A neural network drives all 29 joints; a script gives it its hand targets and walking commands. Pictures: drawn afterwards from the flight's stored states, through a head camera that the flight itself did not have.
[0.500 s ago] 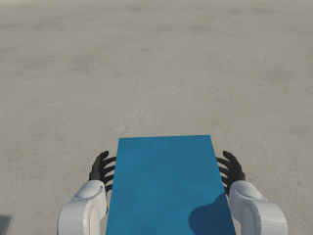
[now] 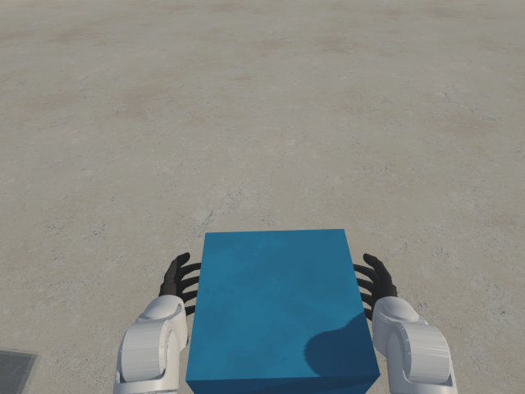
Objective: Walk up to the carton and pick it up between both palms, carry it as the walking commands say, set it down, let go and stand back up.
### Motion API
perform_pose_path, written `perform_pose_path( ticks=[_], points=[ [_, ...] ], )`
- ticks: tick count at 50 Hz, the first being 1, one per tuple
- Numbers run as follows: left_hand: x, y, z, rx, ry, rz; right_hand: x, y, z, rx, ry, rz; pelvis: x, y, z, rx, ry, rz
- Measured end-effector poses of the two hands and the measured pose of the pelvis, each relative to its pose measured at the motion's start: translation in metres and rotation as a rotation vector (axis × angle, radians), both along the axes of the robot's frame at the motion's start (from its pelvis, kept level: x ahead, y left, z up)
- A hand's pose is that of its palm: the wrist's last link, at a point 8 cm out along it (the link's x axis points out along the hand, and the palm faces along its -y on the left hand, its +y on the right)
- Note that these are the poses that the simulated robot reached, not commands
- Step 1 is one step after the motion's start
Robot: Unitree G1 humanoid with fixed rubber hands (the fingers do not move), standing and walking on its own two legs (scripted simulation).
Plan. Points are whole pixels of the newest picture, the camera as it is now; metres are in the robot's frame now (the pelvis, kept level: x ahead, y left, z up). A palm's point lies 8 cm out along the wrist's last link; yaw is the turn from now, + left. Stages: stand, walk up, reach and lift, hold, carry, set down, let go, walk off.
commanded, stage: carry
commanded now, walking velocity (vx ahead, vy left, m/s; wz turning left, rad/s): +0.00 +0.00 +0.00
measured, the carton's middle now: (277, 330) +0.26 +0.00 -0.02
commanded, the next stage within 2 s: hold in 1.10 s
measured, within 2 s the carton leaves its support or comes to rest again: neither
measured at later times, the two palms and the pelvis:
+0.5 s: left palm (190, 288) +0.30 +0.14 +0.04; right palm (385, 291) +0.29 -0.16 +0.04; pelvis +0.02 -0.01 +0.00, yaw +0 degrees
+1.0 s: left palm (200, 281) +0.30 +0.12 +0.05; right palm (395, 285) +0.30 -0.18 +0.05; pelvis +0.03 -0.03 +0.00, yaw +0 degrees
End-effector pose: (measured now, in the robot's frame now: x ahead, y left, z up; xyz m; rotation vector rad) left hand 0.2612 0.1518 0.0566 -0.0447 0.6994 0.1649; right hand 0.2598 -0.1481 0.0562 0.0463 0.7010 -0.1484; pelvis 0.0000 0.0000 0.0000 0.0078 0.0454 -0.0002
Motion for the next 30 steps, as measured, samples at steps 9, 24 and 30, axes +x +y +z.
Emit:
perform_pose_path(
  ticks=[9,24,30],
  points=[
    [0.017,-0.003,-0.008,0.008,-0.056,-0.001,0.018,-0.003,-0.009,-0.005,-0.056,0.006,0.01,-0.004,-0.001,-0.002,0.01,0.0],
    [0.034,-0.015,-0.014,0.023,-0.07,-0.016,0.032,-0.015,-0.015,-0.016,-0.071,0.007,0.024,-0.014,-0.002,-0.002,0.012,0.0],
    [0.038,-0.02,-0.013,0.025,-0.074,-0.02,0.035,-0.021,-0.014,-0.017,-0.075,0.006,0.027,-0.019,-0.002,-0.002,0.01,-0.001]
  ],
)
